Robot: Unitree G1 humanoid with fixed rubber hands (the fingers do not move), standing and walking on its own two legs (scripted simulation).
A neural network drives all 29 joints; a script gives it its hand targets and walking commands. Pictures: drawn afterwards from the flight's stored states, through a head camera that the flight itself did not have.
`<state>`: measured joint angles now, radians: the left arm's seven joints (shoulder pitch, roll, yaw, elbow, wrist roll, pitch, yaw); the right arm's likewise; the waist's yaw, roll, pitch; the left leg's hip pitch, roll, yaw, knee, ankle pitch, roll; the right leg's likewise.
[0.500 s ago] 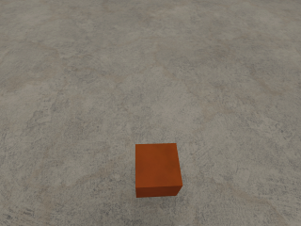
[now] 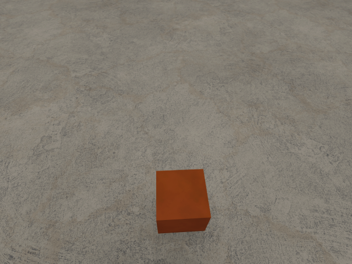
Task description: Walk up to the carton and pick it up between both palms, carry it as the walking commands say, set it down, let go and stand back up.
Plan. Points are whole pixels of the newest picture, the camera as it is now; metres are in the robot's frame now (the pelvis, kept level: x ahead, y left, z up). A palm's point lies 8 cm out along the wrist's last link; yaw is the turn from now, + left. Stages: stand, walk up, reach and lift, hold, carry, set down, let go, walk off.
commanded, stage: walk up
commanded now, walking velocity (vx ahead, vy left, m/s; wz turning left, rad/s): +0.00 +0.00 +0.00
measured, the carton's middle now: (180, 201) +0.51 -0.02 -0.66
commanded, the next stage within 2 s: stand in 1.24 s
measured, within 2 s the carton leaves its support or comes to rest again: neither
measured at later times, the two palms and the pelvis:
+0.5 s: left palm out of the picture +0.03 +0.24 -0.13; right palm out of the picture -0.01 -0.25 -0.13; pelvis +0.00 -0.01 +0.00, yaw +1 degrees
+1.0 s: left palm out of the picture +0.07 +0.17 -0.12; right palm (297, 250) +0.19 -0.31 -0.14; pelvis +0.10 -0.08 +0.00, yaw +2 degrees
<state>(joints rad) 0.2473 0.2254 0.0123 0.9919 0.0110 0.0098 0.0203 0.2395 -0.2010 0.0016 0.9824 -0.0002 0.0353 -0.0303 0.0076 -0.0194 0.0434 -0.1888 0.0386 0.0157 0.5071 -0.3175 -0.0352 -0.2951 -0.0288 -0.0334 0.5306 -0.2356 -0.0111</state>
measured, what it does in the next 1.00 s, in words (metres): walks ahead: right foot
